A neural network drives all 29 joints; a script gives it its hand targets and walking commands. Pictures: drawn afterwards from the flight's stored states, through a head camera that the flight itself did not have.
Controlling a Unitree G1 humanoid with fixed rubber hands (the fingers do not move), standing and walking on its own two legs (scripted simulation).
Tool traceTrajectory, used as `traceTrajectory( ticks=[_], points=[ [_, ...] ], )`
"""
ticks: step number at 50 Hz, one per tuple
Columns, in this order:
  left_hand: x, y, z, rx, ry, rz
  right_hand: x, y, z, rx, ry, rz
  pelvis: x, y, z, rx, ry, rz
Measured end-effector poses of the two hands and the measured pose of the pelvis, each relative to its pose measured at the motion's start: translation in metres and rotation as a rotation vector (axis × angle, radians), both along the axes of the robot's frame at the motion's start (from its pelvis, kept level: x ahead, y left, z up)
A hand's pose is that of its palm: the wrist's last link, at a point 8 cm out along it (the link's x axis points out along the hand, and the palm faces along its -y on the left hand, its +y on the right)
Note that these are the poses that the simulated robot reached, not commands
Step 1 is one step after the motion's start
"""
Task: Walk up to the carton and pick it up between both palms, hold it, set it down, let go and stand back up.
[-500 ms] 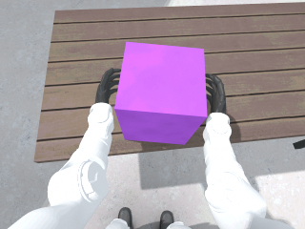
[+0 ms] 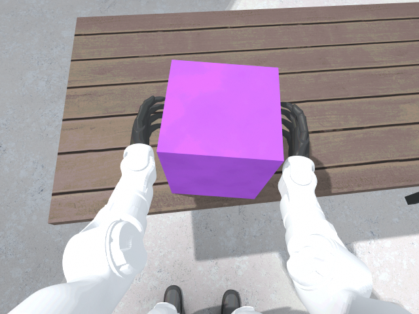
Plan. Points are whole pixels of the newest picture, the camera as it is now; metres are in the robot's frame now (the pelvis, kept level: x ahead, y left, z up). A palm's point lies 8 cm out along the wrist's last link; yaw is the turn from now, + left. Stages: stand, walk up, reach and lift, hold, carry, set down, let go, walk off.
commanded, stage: reach and lift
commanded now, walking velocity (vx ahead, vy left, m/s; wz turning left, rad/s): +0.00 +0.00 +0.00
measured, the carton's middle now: (218, 138) +0.48 -0.01 -0.07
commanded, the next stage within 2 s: none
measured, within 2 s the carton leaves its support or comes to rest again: leaves its support in 0.70 s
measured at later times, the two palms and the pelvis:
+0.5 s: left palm (142, 147) +0.42 +0.14 -0.01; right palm (299, 157) +0.40 -0.16 +0.00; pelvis +0.00 +0.00 +0.00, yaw -1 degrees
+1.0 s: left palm (132, 150) +0.39 +0.14 +0.03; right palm (305, 160) +0.38 -0.16 +0.03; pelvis -0.02 +0.00 +0.00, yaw +0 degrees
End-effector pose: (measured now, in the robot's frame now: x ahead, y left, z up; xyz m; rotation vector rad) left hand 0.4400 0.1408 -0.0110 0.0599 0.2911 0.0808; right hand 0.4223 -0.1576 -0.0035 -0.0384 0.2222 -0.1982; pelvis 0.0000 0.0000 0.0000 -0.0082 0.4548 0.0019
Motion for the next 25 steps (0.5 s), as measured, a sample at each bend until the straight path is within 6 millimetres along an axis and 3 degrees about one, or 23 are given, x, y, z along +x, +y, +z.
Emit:
traceTrajectory(
  ticks=[13,25],
  points=[
    [-0.004,0.0,0.0,-0.012,-0.006,-0.003,-0.006,0.0,0.0,0.008,-0.006,-0.004,0.002,0.003,0.001,-0.004,-0.004,-0.001],
    [-0.02,-0.002,-0.001,-0.025,0.006,0.004,-0.02,-0.003,0.0,0.011,0.005,0.001,-0.001,0.004,0.001,-0.011,-0.012,-0.004]
  ],
)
